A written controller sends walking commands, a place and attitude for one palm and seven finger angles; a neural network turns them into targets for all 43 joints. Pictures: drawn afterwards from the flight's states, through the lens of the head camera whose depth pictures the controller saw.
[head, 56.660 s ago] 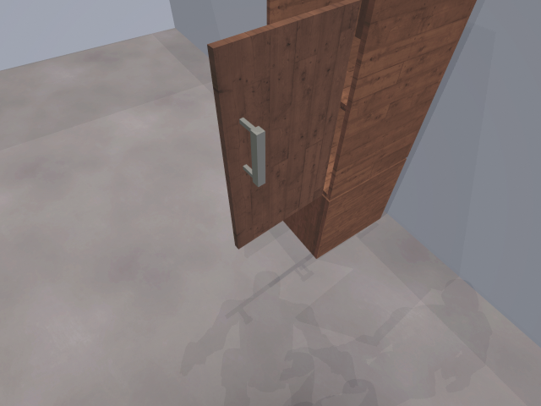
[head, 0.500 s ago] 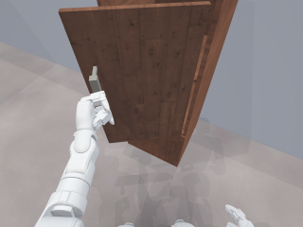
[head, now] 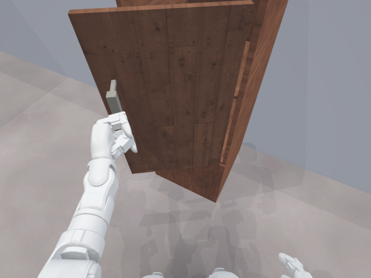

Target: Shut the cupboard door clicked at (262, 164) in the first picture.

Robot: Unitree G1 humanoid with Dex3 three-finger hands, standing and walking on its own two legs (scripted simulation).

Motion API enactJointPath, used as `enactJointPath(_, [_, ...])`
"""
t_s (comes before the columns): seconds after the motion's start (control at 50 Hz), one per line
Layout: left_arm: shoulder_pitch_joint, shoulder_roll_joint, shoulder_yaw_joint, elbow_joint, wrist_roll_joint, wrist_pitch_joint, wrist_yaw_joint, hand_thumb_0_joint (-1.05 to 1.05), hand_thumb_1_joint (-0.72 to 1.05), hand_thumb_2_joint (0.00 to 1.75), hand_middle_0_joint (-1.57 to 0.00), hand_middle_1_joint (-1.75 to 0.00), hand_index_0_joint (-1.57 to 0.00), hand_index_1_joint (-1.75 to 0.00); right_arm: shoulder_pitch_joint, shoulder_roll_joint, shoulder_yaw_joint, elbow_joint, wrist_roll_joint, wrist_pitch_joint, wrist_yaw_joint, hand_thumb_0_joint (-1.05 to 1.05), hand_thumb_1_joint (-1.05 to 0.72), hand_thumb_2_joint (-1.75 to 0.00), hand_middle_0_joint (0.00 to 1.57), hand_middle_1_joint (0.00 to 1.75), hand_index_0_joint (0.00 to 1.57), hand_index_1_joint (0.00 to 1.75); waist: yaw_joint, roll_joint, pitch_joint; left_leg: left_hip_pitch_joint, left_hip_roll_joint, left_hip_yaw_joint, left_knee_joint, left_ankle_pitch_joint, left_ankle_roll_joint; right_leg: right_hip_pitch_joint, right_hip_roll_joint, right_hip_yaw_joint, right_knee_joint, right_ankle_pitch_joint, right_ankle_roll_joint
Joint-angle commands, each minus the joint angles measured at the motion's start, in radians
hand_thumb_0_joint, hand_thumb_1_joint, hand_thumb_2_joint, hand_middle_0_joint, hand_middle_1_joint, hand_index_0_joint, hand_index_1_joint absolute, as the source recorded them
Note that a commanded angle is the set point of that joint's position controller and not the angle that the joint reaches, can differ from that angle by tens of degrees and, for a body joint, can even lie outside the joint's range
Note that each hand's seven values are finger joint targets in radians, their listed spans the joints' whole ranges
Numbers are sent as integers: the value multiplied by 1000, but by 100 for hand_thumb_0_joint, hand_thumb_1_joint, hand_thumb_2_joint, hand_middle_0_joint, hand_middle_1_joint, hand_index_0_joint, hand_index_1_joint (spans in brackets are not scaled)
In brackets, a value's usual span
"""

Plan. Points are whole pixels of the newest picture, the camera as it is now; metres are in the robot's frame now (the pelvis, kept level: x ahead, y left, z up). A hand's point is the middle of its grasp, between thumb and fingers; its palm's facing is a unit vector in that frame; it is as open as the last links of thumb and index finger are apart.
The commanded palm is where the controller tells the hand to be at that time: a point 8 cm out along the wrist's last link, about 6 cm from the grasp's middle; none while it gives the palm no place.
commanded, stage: push the door shut along its arc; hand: left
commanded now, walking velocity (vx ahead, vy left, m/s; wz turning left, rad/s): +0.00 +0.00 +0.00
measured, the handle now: (119, 110) +0.49 +0.17 +0.07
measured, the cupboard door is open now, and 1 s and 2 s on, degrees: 34 17 1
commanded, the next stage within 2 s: pull the fist back off the door in 1.78 s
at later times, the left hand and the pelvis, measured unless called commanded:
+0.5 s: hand (130, 118) +0.45 +0.14 +0.08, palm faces -0.01 -1.00 -0.03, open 3.1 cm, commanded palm +0.44 +0.18 +0.08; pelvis -0.01 +0.01 -0.01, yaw +0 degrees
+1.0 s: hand (143, 100) +0.51 +0.11 +0.08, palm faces -0.16 -0.99 -0.03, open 3.1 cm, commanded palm +0.51 +0.15 +0.08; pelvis -0.01 +0.02 -0.03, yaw +0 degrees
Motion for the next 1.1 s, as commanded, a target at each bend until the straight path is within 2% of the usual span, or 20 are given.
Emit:
enactJointPath(0.0, [-512, 147, 39, -150, 1, -89, -24, 0, 90, 90, -130, -150, -130, -150, 11, -122, -49, -100, 4, -46, -9, 0, -90, -90, 20, 30, 20, 30, -41, -42, -301, 54, 9, -2, -110, 99, 9, 182, -24, 51, -133, 137, 26])
enactJointPath(0.04, [-529, 198, 81, -112, -2, -96, -37, 0, 90, 90, -130, -150, -130, -150, 23, -126, -49, -94, 4, -42, -11, 0, -90, -90, 20, 30, 20, 30, -34, -46, -341, 47, 8, -3, -104, 123, 9, 207, -24, 55, -120, 170, 26])
enactJointPath(0.1, [-527, 171, 59, -81, -4, -102, -67, 0, 90, 90, -130, -150, -130, -150, 37, -124, -51, -99, 6, -39, -2, 0, -90, -90, 20, 30, 20, 30, -30, -2, -371, 63, 8, 1, -94, 185, 4, 208, -21, 49, -95, 248, 20])
enactJointPath(0.12, [-518, 179, 70, -51, -7, -98, -74, 0, 90, 90, -130, -150, -130, -150, 53, -129, -53, -98, 5, -36, -2, 0, -90, -90, 20, 30, 20, 30, -32, -36, -370, 59, 9, -6, -92, 209, 6, 214, -17, 42, -89, 272, 19])
enactJointPath(0.2, [-576, 209, 87, -10, -12, -98, -105, 0, 90, 90, -130, -150, -130, -150, 74, -135, -58, -95, 9, -25, 2, 0, -90, -90, 20, 30, 20, 30, -42, -59, -347, 26, 9, 1, -90, 190, 7, 213, -19, 52, -96, 273, 25])
enactJointPath(0.26, [-656, 235, 95, 42, -12, -102, -128, 0, 90, 90, -130, -150, -130, -150, 88, -140, -58, -82, 11, -18, -2, 0, -90, -90, 20, 30, 20, 30, -64, -67, -336, 15, 10, -5, -85, 158, 10, 181, -17, 54, -99, 233, 27])
enactJointPath(0.3, [-727, 208, 63, 69, -10, -111, -144, 0, 90, 90, -130, -150, -130, -150, 93, -137, -55, -75, 12, -18, -2, 0, -90, -90, 20, 30, 20, 30, -80, -32, -320, 16, 8, -8, -87, 126, 10, 146, -17, 52, -103, 194, 25])
enactJointPath(0.32, [-747, 238, 89, 91, -11, -114, -149, 0, 90, 90, -130, -150, -130, -150, 106, -142, -59, -71, 11, -18, -4, 0, -90, -90, 20, 30, 20, 30, -78, -33, -329, 17, 7, -13, -81, 131, 12, 142, -14, 51, -98, 192, 23])
enactJointPath(0.44, [-865, 260, 80, 210, -11, -131, -196, 0, 90, 90, -130, -150, -130, -150, 141, -160, -59, -47, 11, -22, -1, 0, -90, -90, 20, 30, 20, 30, -108, 2, -366, 24, 12, -33, -65, 104, 8, 64, -11, 41, -78, 138, 18])
enactJointPath(0.48, [-919, 251, 70, 251, -17, -132, -212, 0, 90, 90, -130, -150, -130, -150, 153, -164, -60, -35, 9, -26, 1, 0, -90, -90, 20, 30, 20, 30, -130, -21, -353, 9, 13, -41, -58, 82, 11, 35, -8, 39, -78, 110, 20])
enactJointPath(0.5, [-930, 276, 83, 259, -15, -134, -218, 0, 90, 90, -130, -150, -130, -150, 158, -172, -60, -34, 9, -26, 1, 0, -90, -90, 20, 30, 20, 30, -130, -15, -355, 1, 14, -43, -54, 72, 11, 26, -9, 41, -77, 97, 18])
enactJointPath(0.58, [-1031, 271, 57, 294, -13, -133, -246, 0, 90, 90, -130, -150, -130, -150, 183, -183, -61, -21, 5, -35, 4, 0, -90, -90, 20, 30, 20, 30, -164, 25, -377, 9, 19, -61, -38, 60, 10, -41, -8, 36, -58, 69, 17])
enactJointPath(0.66, [-1091, 278, 58, 327, -17, -125, -261, 0, 90, 90, -130, -150, -130, -150, 211, -192, -60, -12, -1, -40, 7, 0, -90, -90, 20, 30, 20, 30, -179, 39, -413, 25, 22, -77, -22, 80, 9, -80, -4, 28, -39, 71, 15])
enactJointPath(0.74, [-1145, 326, 84, 344, -6, -122, -265, 0, 90, 90, -130, -150, -130, -150, 235, -203, -62, -5, -6, -41, 9, 0, -90, -90, 20, 30, 20, 30, -185, 56, -444, 35, 27, -91, -8, 99, 7, -110, -2, 22, -19, 72, 12])
enactJointPath(0.78, [-1167, 321, 77, 373, 2, -112, -266, 0, 90, 90, -130, -150, -130, -150, 245, -205, -59, 0, -8, -40, 12, 0, -90, -90, 20, 30, 20, 30, -198, 55, -414, 16, 28, -92, -4, 84, 8, -133, 0, 21, -21, 58, 13])
enactJointPath(0.86, [-1212, 381, 108, 386, 14, -107, -270, 0, 90, 90, -130, -150, -130, -150, 268, -214, -58, 1, -13, -35, 14, 0, -90, -90, 20, 30, 20, 30, -210, 57, -447, 8, 31, -94, 14, 109, 11, -134, 1, 24, -12, 74, 13])
enactJointPath(0.9, [-1245, 366, 87, 399, 17, -97, -282, 0, 90, 90, -130, -150, -130, -150, 276, -212, -55, 5, -13, -34, 17, 0, -90, -90, 20, 30, 20, 30, -226, 77, -437, 5, 32, -95, 19, 108, 11, -149, 2, 23, -12, 73, 13])
enactJointPath(1.0, [-1257, 436, 139, 416, 25, -81, -296, 0, 90, 90, -130, -150, -130, -150, 303, -219, -54, -3, -19, -24, 19, 0, -90, -90, 20, 30, 20, 30, -221, 101, -491, 14, 36, -95, 41, 176, 11, -144, 5, 22, 6, 114, 10])
enactJointPath(1.02, [-1271, 410, 116, 422, 27, -81, -301, 0, 90, 90, -130, -150, -130, -150, 311, -216, -52, -4, -20, -23, 21, 0, -90, -90, 20, 30, 20, 30, -233, 108, -487, 25, 36, -98, 45, 189, 12, -162, 7, 18, 10, 118, 11])
enactJointPath(1.08, [-1284, 478, 162, 435, 36, -68, -305, 0, 90, 90, -130, -150, -130, -150, 325, -220, -50, -4, -20, -11, 23, 0, -90, -90, 20, 30, 20, 30, -234, 90, -489, -13, 38, -89, 58, 203, 15, -133, 9, 25, 10, 142, 14])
